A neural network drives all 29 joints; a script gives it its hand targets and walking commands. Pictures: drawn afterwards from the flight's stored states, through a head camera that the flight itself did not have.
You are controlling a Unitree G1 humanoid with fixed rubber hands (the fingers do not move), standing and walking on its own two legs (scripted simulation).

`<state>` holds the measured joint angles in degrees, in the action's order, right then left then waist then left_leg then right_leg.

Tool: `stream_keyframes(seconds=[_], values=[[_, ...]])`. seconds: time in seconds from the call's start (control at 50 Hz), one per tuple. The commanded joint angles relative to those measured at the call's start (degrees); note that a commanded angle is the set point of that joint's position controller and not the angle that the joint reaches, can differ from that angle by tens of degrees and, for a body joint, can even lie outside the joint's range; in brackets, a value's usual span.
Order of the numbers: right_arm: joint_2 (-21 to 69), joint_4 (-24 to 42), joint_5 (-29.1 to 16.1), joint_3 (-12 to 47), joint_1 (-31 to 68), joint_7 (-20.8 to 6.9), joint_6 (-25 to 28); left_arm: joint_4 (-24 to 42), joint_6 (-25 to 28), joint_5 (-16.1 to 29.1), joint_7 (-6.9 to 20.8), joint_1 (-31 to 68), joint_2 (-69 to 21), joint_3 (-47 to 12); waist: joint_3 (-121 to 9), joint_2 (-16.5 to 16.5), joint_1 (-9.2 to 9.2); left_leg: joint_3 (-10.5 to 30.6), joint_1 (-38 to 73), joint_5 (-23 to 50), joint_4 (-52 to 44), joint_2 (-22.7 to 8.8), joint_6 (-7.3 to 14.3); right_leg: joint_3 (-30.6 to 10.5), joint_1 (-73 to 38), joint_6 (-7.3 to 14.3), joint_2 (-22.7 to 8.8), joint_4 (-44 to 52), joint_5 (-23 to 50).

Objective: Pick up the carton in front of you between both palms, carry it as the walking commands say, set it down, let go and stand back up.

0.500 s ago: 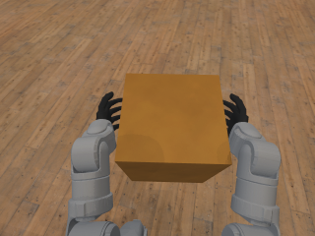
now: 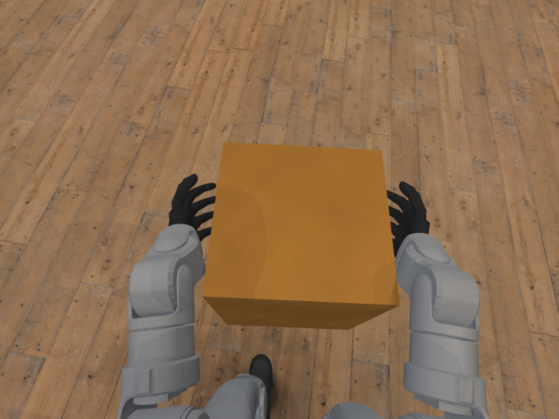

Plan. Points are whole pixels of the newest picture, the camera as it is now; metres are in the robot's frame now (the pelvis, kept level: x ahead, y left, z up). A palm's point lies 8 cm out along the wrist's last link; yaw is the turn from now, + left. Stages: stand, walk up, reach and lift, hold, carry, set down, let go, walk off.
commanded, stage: carry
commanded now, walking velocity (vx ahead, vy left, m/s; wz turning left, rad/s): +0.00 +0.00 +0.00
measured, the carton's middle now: (294, 248) +0.34 +0.00 -0.04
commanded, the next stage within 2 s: none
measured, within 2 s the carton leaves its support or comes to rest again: neither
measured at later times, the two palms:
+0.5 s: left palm (190, 304) +0.22 +0.11 +0.12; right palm (511, 335) +0.20 -0.19 +0.12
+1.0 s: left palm out of the picture +0.05 +0.19 +0.08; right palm out of the picture +0.10 -0.11 +0.08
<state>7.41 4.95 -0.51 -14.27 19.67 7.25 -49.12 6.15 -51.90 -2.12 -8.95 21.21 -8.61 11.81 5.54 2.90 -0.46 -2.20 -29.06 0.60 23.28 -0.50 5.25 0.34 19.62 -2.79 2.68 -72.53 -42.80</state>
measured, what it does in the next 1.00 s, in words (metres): walks backwards: left foot 0.14 m lower, then right foot 0.14 m higher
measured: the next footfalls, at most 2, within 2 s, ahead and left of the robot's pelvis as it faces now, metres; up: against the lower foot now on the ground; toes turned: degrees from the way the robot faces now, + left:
left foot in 0.76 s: +0.03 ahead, +0.05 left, +0.00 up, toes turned +2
right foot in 0.90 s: -0.22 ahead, -0.05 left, +0.14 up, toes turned +1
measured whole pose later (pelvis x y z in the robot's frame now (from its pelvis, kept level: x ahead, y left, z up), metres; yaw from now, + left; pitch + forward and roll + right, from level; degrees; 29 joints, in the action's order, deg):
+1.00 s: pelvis -0.24 -0.02 +0.00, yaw +4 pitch +0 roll -3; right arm 10.1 1.9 3.7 -20.3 22.0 7.3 -56.3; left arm -4.4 -56.4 1.2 -10.9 25.8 -5.6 10.7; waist 0.8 0.1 -9.2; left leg 2.3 -47.4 -25.0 56.7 0.0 -3.1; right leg 11.4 32.4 12.3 8.7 -75.1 -44.0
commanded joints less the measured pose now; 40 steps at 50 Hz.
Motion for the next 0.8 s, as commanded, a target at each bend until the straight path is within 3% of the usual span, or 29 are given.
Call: stream_keyframes(seconds=[0.0, 0.1, 0.14, 0.18, 0.24, 0.28, 0.32, 0.36, 0.4, 0.44, 0.48, 0.5, 0.52, 0.54, 0.56, 0.58, 0.6, 0.62, 0.64, 0.66, 0.68, 0.7, 0.72, 0.74, 0.76, 0.78], values=[[46.1, 6.9, -8.9, 41.7, 22.1, -3.6, 1.3, 3.7, 2.5, 8.5, 3.1, 20.9, -48.8, -41.5, -42.9, 3.8, 2.64, 12.0, 53.0, 71.3, 8.7, -14.8, -0.8, -0.1, 12.6, 0.9, -0.7, 4.0, 1.8], [42.1, 10.7, -8.6, 42.2, 22.4, -3.4, 2.2, 6.6, 3.7, 10.1, 3.4, 22.3, -45.7, -43.5, -41.4, 2.6, 1.3, 10.9, 46.0, 54.1, 6.2, -14.1, 0.7, -1.0, 8.5, 2.0, -1.1, 8.5, 0.9], [38.8, 11.8, -8.0, 40.8, 21.8, -2.7, 1.5, 7.5, 3.2, 10.3, 2.7, 22.4, -43.6, -43.1, -40.6, 2.9, 0.3, 10.1, 42.3, 43.6, 4.9, -13.6, 0.0, -1.9, 6.5, 3.3, -1.7, 9.4, 3.7], [36.2, 13.5, -8.1, 39.6, 23.1, -2.0, 0.3, 8.5, 2.3, 10.3, 1.8, 23.6, -41.6, -41.7, -38.6, 3.1, -0.14, 9.2, 37.6, 23.6, 0.9, -11.5, -2.4, -2.3, 5.5, 5.2, -0.8, 11.2, 4.2], [32.9, 11.8, -6.4, 36.4, 24.1, -0.8, -2.3, 6.9, -0.2, 8.9, 0.7, 25.1, -39.1, -39.3, -32.0, 4.5, -0.32, 5.9, 31.1, -4.9, -5.3, -7.5, -8.2, 0.1, 5.7, 8.1, 1.4, 13.6, -1.9], [31.1, 8.7, -4.7, 34.0, 25.0, -0.2, -4.6, 3.9, -2.3, 7.2, 0.1, 26.2, -37.6, -36.9, -25.8, 4.0, -0.67, 3.1, 26.0, -16.0, -6.6, -4.9, -11.8, -1.0, 7.1, 9.9, 1.1, 17.1, -4.8], [30.3, 4.8, -3.4, 31.8, 26.6, 0.4, -6.7, 0.6, -4.1, 6.2, -0.4, 28.4, -36.5, -34.7, -20.5, 1.2, -0.97, 1.6, 23.0, -13.4, -3.8, -3.7, -12.6, -4.8, 10.1, 11.5, -0.7, 19.7, -6.3], [29.8, 0.3, -2.5, 29.4, 26.7, 1.1, -8.4, -3.6, -5.7, 6.0, -0.9, 30.0, -35.9, -32.6, -19.2, -5.4, 0.54, 1.8, 24.1, -9.2, 5.6, -3.5, -10.4, -9.4, 16.2, 12.6, -4.1, 18.0, -6.3], [29.8, -4.1, -1.7, 27.0, 27.7, 1.6, -9.7, -7.9, -7.0, 5.6, -1.3, 30.7, -35.8, -30.3, -19.6, -6.6, 2.37, 1.1, 22.5, -12.5, 12.5, -2.1, -9.3, -10.1, 20.2, 13.5, -6.0, 17.3, -11.7], [31.2, -7.9, -2.3, 25.6, 31.2, 1.6, -10.6, -12.2, -7.9, 4.4, -1.8, 32.0, -36.3, -27.6, -18.8, -7.0, 4.08, 1.4, 22.6, -15.4, 16.9, -2.0, -9.0, -8.3, 24.3, 13.3, -6.7, 15.7, -16.6], [33.9, -12.1, -4.0, 25.1, 35.8, 1.0, -11.2, -16.3, -8.3, 2.6, -2.5, 33.5, -37.1, -24.2, -17.1, -3.9, 5.24, 1.3, 22.9, -17.5, 16.9, -1.6, -9.8, -2.0, 28.3, 11.8, -3.8, 7.4, -17.6], [35.7, -14.2, -5.0, 25.2, 38.1, 0.5, -11.4, -18.1, -8.4, 1.5, -2.8, 34.3, -37.6, -22.5, -16.1, 0.6, 5.24, 2.6, 19.4, -22.4, 12.5, -1.7, -10.7, 3.3, 27.3, 11.0, 0.0, 0.2, -15.5], [37.5, -15.9, -5.8, 25.5, 40.5, 0.0, -11.4, -19.8, -8.6, 0.4, -3.3, 34.4, -38.1, -20.9, -14.7, 10.0, 4.27, 4.5, 8.9, -27.7, -1.9, -2.1, -14.9, 11.0, 18.6, 9.6, 6.3, -9.5, -10.3], [39.9, -17.6, -6.8, 25.7, 42.2, -0.6, -11.6, -21.1, -8.8, -0.5, -3.8, 36.0, -38.9, -19.9, -14.7, 17.0, 2.93, 5.0, -1.2, -31.7, -16.9, -2.9, -20.2, 17.3, 7.2, 8.5, 12.5, -17.6, -5.6], [41.9, -18.4, -8.0, 25.9, 46.3, -1.2, -11.5, -22.4, -8.7, -1.3, -3.7, 37.0, -40.5, -18.8, -17.0, 14.7, -1.5, 1.0, -4.5, -38.7, -20.8, -2.1, -24.5, 20.6, 0.2, 8.8, 14.4, -15.6, -4.3], [44.8, -18.4, -9.7, 27.3, 50.7, -1.9, -11.0, -22.1, -8.3, -1.6, -3.5, 37.5, -42.1, -18.4, -18.3, 12.8, -4.09, -4.7, -4.3, -41.6, -20.1, -1.0, -26.4, 21.5, -1.8, 9.6, 14.4, -8.0, -5.8], [48.3, -18.1, -10.6, 28.3, 54.6, -2.7, -10.2, -21.2, -7.4, -1.0, -3.1, 39.0, -44.9, -18.8, -17.8, 10.3, -5.27, -8.6, -1.3, -41.3, -16.4, 0.3, -26.3, 20.8, 0.0, 10.5, 14.5, -1.8, -9.3], [51.5, -18.4, -10.9, 29.2, 55.5, -3.4, -9.4, -19.5, -6.2, 0.6, -2.9, 41.6, -49.1, -21.0, -19.1, 5.0, -5.55, -10.8, 3.7, -37.5, -6.6, 1.7, -26.3, 18.6, 4.4, 11.6, 13.4, 1.2, -12.9], [53.8, -18.2, -11.3, 29.9, 54.2, -3.5, -8.5, -17.6, -5.1, 2.9, -2.6, 44.4, -52.4, -23.6, -21.8, -7.0, -4.91, -9.1, 10.9, -32.4, 12.9, 2.9, -21.6, 8.1, 14.7, 14.6, 8.6, 4.8, -15.1], [54.1, -17.8, -11.2, 29.6, 51.6, -3.1, -7.6, -16.4, -4.2, 5.4, -2.5, 46.0, -54.5, -26.9, -22.5, -17.2, -1.36, -0.2, 17.5, -26.3, 33.0, 1.0, -14.0, -8.6, 31.3, 17.9, -0.6, 12.1, -19.4], [53.7, -17.5, -10.2, 28.5, 46.9, -2.6, -7.2, -14.1, -3.8, 8.1, -2.2, 47.7, -55.6, -30.3, -23.2, -17.4, 4.53, 6.1, 23.1, -21.5, 34.0, -1.4, -10.9, -16.2, 39.3, 18.3, -8.9, 23.9, -21.9], [51.8, -15.9, -8.5, 26.6, 43.7, -2.0, -6.6, -11.6, -3.3, 9.7, -1.9, 50.1, -56.9, -33.7, -25.9, -6.3, 7.23, 9.2, 30.7, -10.7, 20.1, -6.3, -8.7, -16.0, 37.2, 13.8, -9.7, 21.5, -20.0], [50.0, -14.5, -6.9, 25.1, 42.4, -1.6, -6.1, -10.0, -2.9, 10.7, -1.5, 49.6, -57.6, -35.7, -28.3, 5.7, 5.33, 6.1, 37.1, -6.6, 11.7, -6.0, -8.3, -5.5, 32.8, 9.2, -4.4, 4.8, -11.0], [49.4, -14.0, -5.5, 24.7, 39.5, -1.5, -5.9, -8.9, -2.8, 10.6, -1.2, 48.6, -55.6, -35.4, -30.1, 12.0, 3.81, 4.4, 37.2, -9.9, 5.6, -4.3, -8.1, 2.5, 28.1, 5.9, 2.0, -18.2, -3.4], [45.5, -14.3, -4.7, 24.9, 35.8, -1.2, -5.9, -9.0, -3.1, 11.5, -1.0, 44.6, -54.0, -35.2, -31.0, 15.2, 0.46, 13.2, 27.6, -21.3, -1.0, -8.6, -11.3, 7.9, 26.7, 5.1, 7.5, -29.1, 0.9], [44.5, -12.8, -4.3, 25.6, 35.1, -0.8, -5.8, -8.4, -3.2, 11.7, -0.9, 43.6, -51.1, -34.8, -31.6, 16.1, 0.59, 15.6, 17.9, -38.0, -14.0, -9.3, -17.9, 11.1, 18.3, 5.8, 9.3, -30.9, 4.1]])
